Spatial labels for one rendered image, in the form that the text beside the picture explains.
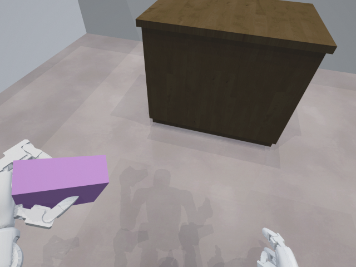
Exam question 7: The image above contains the right robot hand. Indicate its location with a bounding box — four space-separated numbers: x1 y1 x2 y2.
257 228 298 267

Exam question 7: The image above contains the sponge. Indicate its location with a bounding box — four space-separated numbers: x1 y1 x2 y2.
12 155 109 209

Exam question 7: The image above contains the left robot hand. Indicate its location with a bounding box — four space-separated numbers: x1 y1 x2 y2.
0 139 79 229

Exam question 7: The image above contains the robot left forearm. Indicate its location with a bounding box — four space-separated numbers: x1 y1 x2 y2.
0 227 24 267

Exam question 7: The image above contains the table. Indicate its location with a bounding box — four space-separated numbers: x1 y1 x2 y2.
136 0 337 147

